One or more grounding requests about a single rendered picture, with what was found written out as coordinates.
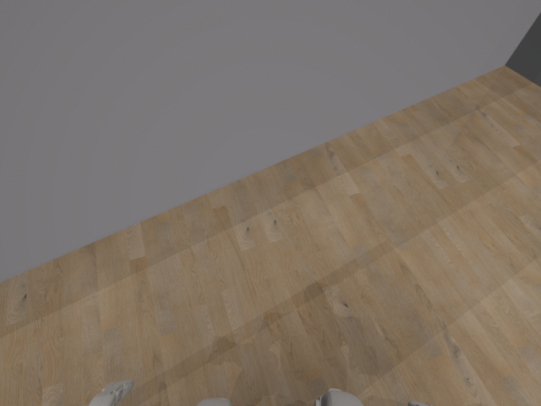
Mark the robot left hand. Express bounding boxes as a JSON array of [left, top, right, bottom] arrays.
[[88, 380, 134, 406]]

